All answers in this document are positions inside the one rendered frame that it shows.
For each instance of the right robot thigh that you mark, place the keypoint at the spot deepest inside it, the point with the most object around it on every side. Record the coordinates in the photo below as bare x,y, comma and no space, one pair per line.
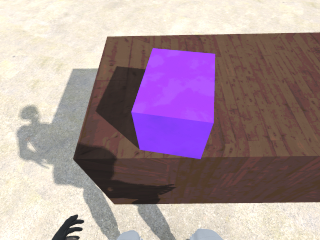
205,234

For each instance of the pedestal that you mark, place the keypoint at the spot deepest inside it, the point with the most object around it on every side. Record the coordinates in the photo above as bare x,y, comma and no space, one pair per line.
263,147

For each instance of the carton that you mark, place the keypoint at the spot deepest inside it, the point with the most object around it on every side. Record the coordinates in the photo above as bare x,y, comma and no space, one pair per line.
173,112

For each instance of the robot left hand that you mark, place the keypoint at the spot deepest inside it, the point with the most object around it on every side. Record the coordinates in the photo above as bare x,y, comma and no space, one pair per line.
65,229

